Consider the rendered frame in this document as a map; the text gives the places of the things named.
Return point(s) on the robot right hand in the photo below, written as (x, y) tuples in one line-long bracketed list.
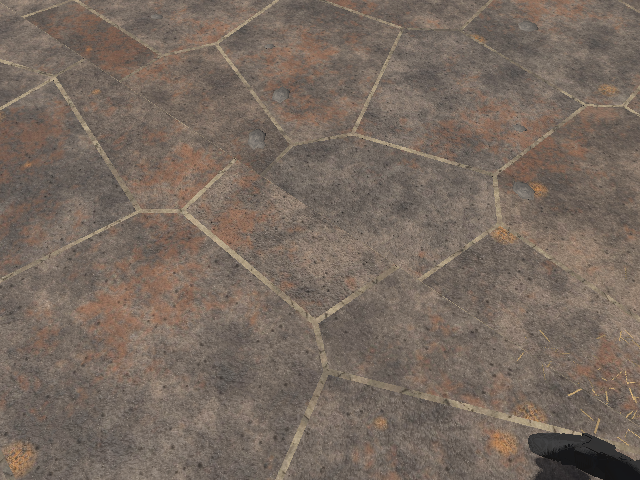
[(588, 453)]

